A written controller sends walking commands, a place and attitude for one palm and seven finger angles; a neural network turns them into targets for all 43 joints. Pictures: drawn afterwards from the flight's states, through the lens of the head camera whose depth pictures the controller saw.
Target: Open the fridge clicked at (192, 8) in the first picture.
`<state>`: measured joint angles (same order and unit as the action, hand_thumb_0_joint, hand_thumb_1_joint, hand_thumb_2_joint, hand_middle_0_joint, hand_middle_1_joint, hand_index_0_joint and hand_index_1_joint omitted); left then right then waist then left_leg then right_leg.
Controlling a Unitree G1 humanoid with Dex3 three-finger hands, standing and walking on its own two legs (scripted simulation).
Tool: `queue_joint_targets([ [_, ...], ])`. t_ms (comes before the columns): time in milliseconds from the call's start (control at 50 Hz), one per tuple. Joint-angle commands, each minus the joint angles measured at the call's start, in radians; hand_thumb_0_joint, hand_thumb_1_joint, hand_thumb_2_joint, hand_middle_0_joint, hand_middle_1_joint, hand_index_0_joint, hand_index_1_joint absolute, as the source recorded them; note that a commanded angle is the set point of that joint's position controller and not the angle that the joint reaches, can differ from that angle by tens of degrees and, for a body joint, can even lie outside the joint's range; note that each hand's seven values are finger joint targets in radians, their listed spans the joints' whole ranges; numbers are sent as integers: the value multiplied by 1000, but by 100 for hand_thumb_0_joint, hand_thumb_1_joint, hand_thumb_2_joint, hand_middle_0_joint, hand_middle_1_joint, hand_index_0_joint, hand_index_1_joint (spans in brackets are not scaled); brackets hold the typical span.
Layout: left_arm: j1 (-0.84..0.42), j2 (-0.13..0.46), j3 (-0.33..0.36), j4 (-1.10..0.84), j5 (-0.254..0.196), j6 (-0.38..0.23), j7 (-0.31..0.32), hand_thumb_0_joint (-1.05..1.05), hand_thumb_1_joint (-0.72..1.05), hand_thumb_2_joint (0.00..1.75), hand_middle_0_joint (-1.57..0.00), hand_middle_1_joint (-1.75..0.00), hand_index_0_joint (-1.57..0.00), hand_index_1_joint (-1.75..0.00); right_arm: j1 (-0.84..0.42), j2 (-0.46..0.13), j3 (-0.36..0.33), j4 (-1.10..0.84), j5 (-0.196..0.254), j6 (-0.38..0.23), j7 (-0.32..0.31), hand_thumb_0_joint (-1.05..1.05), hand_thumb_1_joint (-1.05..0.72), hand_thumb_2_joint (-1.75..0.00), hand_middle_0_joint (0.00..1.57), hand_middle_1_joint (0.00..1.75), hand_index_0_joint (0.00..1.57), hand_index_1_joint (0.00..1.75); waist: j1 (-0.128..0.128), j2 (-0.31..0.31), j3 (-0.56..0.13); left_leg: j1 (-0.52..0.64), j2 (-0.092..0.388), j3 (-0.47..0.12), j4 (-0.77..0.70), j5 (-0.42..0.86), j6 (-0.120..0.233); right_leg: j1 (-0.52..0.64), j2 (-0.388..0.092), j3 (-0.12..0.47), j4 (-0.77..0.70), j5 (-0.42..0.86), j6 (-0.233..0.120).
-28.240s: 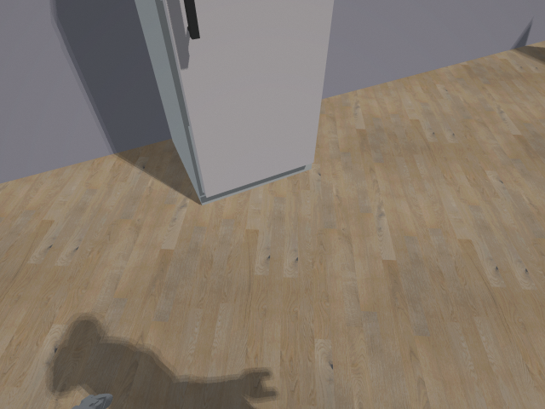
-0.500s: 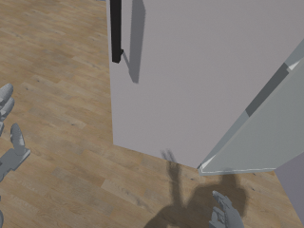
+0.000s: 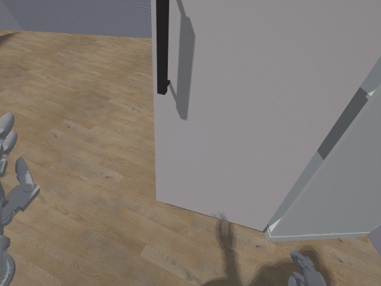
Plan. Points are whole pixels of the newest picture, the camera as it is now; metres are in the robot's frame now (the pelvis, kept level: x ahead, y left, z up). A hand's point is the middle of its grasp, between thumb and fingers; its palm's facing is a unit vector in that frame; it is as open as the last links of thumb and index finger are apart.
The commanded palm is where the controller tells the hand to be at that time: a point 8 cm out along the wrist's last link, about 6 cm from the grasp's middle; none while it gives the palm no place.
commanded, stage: stop stepping back and stand still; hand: left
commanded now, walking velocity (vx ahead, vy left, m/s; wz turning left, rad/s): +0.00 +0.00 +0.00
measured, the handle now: (165, 40) +0.67 +0.14 +0.23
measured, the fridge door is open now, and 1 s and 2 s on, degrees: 70 70 70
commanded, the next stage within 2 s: let the arm hang, fingers relaxed in 0.12 s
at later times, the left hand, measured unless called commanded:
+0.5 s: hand out of the picture +0.08 +0.17 -0.16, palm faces +0.00 -0.98 -0.20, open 7.4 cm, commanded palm none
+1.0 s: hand out of the picture +0.01 +0.25 -0.14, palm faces +0.03 -0.94 -0.35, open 7.4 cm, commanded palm none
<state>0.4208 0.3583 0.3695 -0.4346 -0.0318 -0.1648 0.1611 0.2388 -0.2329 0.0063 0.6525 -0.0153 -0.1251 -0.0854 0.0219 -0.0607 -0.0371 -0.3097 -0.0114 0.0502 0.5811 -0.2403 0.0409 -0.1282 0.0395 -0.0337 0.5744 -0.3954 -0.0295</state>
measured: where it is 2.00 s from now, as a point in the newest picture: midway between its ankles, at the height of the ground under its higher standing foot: outside the picture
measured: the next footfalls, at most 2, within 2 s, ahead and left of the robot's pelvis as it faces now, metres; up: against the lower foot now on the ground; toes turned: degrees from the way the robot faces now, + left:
none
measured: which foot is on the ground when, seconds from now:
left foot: down 0.00-1.00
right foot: down 0.00-1.00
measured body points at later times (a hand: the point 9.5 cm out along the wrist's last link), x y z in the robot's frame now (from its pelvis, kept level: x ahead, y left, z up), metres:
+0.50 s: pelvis -0.01 -0.02 -0.01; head +0.01 +0.00 +0.44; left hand +0.07 +0.22 -0.14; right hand +0.11 -0.29 -0.12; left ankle +0.05 +0.09 -0.73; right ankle -0.05 -0.10 -0.73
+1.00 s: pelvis -0.01 +0.00 +0.01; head +0.00 -0.01 +0.46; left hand +0.01 +0.30 -0.12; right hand +0.06 -0.25 -0.14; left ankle +0.05 +0.09 -0.73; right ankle -0.05 -0.10 -0.73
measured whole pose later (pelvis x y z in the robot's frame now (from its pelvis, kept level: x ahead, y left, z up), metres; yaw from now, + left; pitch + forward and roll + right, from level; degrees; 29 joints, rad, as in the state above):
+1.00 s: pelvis -0.01 +0.00 +0.01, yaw +2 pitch -1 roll -1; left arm 0.21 0.31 0.01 1.12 0.01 0.00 0.01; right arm 0.16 -0.26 0.00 1.09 -0.02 0.01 -0.01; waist 0.00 0.05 0.03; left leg -0.26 -0.03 0.01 0.39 -0.12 0.04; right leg -0.08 0.03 -0.04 0.37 -0.27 -0.03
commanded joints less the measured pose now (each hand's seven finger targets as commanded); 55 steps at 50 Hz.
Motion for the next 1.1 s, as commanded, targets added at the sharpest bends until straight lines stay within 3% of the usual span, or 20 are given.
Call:
queue_joint_targets([
  [0,-71,256,166,-278,1,-119,6,0,90,90,-20,-30,-20,-30,-97,-97,-33,-169,-14,-83,-5,0,-90,-90,20,30,20,30,-5,237,7,21,248,-392,-369,-2,46,-56,-16,48,1,4,15],
  [40,109,243,200,-194,-10,-104,1,0,90,90,-20,-30,-20,-30,-90,-99,-40,-185,-4,-83,0,0,-90,-90,20,30,20,30,2,177,-53,36,198,-287,-356,-54,12,9,-17,28,-130,58,11],
  [100,220,223,209,-183,-28,-99,-5,0,90,90,-20,-30,-20,-30,-94,-98,-44,-201,5,-59,8,0,-90,-90,20,30,20,30,-14,136,-120,29,133,-177,-287,13,-42,65,-51,41,-200,147,-1],
  [180,228,216,190,-156,-43,-82,-5,0,90,90,-20,-30,-20,-30,-87,-99,-47,-189,20,-44,6,0,-90,-90,20,30,20,30,-27,4,-145,69,94,-107,-138,156,-27,15,-134,137,-232,318,-14],
  [200,43,80,-243,518,63,57,-138,0,90,90,-20,-30,-20,-30,-167,-254,-72,25,38,-86,90,0,-90,-90,20,30,20,30,-54,19,-67,6,131,-136,57,442,-20,-94,-233,80,-53,655,-35],
  [220,12,69,-229,532,61,129,-155,0,90,90,-20,-30,-20,-30,-86,-230,-96,29,30,-32,88,0,-90,-90,20,30,20,30,-63,28,-125,90,140,-146,45,422,-25,-135,-210,118,-50,580,-41],
  [260,-20,56,-251,554,61,144,-161,0,90,90,-20,-30,-20,-30,-65,-230,-91,25,20,3,78,0,-90,-90,20,30,20,30,-47,-14,-122,74,141,-152,49,426,2,-157,-180,85,-23,495,-32],
  [300,-86,92,-260,645,66,145,-161,0,90,90,-20,-30,-20,-30,-78,-234,-76,21,13,43,76,0,-90,-90,20,30,20,30,-36,-151,-67,13,118,-165,60,330,16,-154,-184,110,-54,433,-57],
  [340,-131,97,-271,764,72,148,-156,0,90,90,-20,-30,-20,-30,-83,-208,-69,30,-1,72,74,0,-90,-90,20,30,20,30,-37,-253,-25,-20,66,-131,97,229,0,-159,-232,155,-95,508,-103],
  [380,-167,91,-285,880,71,160,-148,0,90,90,-20,-30,-20,-30,-73,-178,-62,60,-13,102,71,0,-90,-90,20,30,20,30,-41,-193,17,-34,34,-97,127,75,-14,-155,-271,181,-110,527,-136],
  [420,-193,82,-304,981,69,166,-144,0,90,90,-20,-30,-20,-30,-66,-155,-54,98,-18,124,70,0,-90,-90,20,30,20,30,-49,-55,51,6,35,-93,90,70,-18,-192,-268,197,-136,416,-136],
  [480,-185,73,-319,1113,56,164,-142,0,90,90,-20,-30,-20,-30,-52,-158,-41,150,-16,123,69,0,-90,-90,20,30,20,30,-44,178,24,70,98,-186,-48,272,9,-159,-172,137,-109,250,-62],
  [520,-143,57,-326,1209,47,166,-143,0,90,90,-20,-30,-20,-30,-74,-168,-34,183,-14,119,64,0,-90,-90,20,30,20,30,-15,312,26,-7,125,-245,-135,204,34,-53,-126,117,-129,149,-34],
  [560,-119,40,-318,1278,48,162,-144,0,90,90,-20,-30,-20,-30,-79,-158,-36,206,-12,119,57,0,-90,-90,20,30,20,30,-5,303,-2,-17,120,-231,-139,167,28,10,-136,128,-178,173,-37],
  [620,-145,41,-329,1351,44,153,-148,0,90,90,-20,-30,-20,-30,-55,-153,-35,251,-7,120,53,0,-90,-90,20,30,20,30,-23,246,-35,40,110,-204,-133,145,9,16,-160,149,-231,208,-50],
  [660,-173,55,-330,1382,46,146,-149,0,90,90,-20,-30,-20,-30,-39,-180,-44,273,-1,116,50,0,-90,-90,20,30,20,30,-31,144,-47,84,119,-203,-137,187,9,17,-160,136,-244,263,-50],
  [820,-200,64,-338,1484,46,148,-150,0,90,90,-20,-30,-20,-30,-60,-217,-48,356,-1,118,52,0,-90,-90,20,30,20,30,-30,41,85,97,129,-209,-245,49,12,-69,-138,117,-314,81,-45],
  [920,-215,84,-339,1505,45,143,-149,0,90,90,-20,-30,-20,-30,-77,-222,-48,389,-2,115,59,0,-90,-90,20,30,20,30,-28,13,86,123,126,-196,-265,64,10,-75,-146,122,-320,89,-41],
  [940,-212,86,-339,1506,46,141,-147,0,90,90,-20,-30,-20,-30,-74,-218,-48,393,-2,114,60,0,-90,-90,20,30,20,30,-27,21,54,138,125,-190,-258,100,10,-55,-148,121,-313,117,-40],
  [1080,-244,106,-337,1509,44,137,-145,0,90,90,-20,-30,-20,-30,-101,-225,-43,418,-1,103,61,0,-90,-90,20,30,20,30,-23,35,25,164,135,-189,-271,211,9,-14,-155,118,-297,212,-30],
])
